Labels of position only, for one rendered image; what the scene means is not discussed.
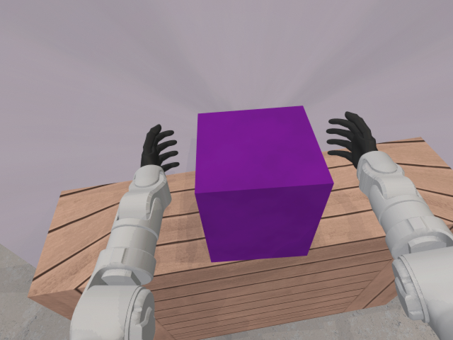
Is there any pedestal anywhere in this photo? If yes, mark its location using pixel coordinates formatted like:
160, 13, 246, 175
27, 137, 453, 340

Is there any robot left upper arm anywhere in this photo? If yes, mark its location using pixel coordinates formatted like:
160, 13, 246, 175
71, 285, 156, 340

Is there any robot right upper arm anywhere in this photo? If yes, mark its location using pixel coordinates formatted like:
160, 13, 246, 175
391, 246, 453, 340

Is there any right robot hand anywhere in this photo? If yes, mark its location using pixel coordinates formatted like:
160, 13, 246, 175
326, 111, 378, 169

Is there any left robot forearm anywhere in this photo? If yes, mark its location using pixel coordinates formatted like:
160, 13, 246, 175
69, 165, 171, 340

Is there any right robot forearm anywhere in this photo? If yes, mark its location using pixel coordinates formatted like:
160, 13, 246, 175
357, 151, 453, 260

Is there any left robot hand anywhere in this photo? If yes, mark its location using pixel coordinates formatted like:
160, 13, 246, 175
140, 124, 179, 173

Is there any carton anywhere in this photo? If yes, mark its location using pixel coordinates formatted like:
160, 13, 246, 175
195, 106, 334, 262

